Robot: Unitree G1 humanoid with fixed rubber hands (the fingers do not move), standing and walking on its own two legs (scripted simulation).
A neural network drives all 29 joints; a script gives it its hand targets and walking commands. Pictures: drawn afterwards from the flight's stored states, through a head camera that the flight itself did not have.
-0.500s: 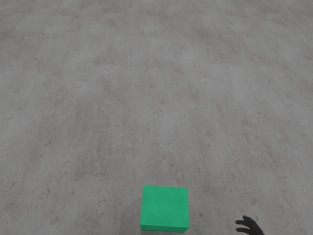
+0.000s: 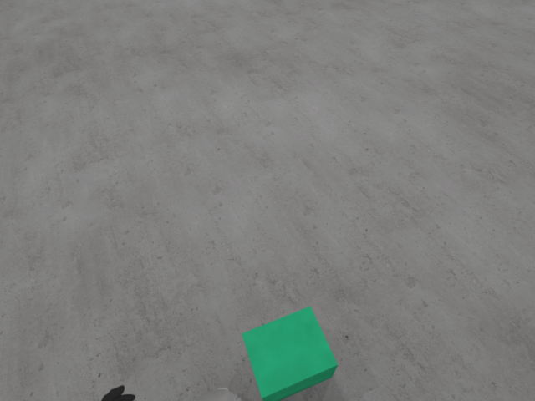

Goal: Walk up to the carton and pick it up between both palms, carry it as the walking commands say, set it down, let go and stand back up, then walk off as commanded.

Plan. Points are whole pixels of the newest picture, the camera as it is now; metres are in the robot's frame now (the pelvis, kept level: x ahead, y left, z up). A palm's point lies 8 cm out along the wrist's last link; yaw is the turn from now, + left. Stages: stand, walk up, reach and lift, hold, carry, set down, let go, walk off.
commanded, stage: walk off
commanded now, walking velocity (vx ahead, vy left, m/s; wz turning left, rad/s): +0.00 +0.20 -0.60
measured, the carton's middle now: (288, 356) +0.35 -0.01 -0.68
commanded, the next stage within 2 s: stand in 1.16 s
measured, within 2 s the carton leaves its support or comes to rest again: neither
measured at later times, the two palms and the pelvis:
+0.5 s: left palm (43, 390) +0.18 +0.40 -0.12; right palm out of the picture +0.04 -0.11 -0.10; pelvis +0.01 +0.16 +0.00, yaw -18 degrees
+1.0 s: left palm (14, 328) +0.27 +0.47 -0.09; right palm out of the picture +0.00 -0.03 -0.12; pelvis +0.05 +0.26 +0.00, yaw -35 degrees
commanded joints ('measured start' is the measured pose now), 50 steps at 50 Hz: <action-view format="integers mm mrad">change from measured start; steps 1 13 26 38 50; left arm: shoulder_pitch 28 -12 -31 37 34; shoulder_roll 192 258 86 193 283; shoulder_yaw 53 83 39 53 91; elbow -39 -53 -42 -27 -22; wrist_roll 4 10 6 -1 13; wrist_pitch -23 -15 29 2 -8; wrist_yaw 4 -9 -32 10 -13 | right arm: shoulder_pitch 8 71 12 -49 -101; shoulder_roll -66 -73 -65 -94 -45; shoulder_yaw -24 -29 0 -22 -13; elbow -65 -79 -75 -87 -130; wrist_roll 1 8 -3 7 13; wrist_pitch -8 -21 -48 -15 -6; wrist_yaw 18 6 -36 -8 29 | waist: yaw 18 -26 -29 36 65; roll -161 -247 158 -147 -321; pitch -98 -111 -66 -24 -54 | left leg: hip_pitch -93 413 394 -178 88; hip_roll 17 -33 230 51 -25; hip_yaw -60 -14 -29 -76 -29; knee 43 -676 -736 29 -360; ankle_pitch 91 123 326 -15 17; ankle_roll -25 19 262 -7 -26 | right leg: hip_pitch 128 -165 -297 145 -44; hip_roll -232 -168 2 -334 -204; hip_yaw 211 325 -45 316 299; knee -154 -40 474 -205 -180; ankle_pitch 594 219 -196 494 140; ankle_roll -92 11 69 -141 -71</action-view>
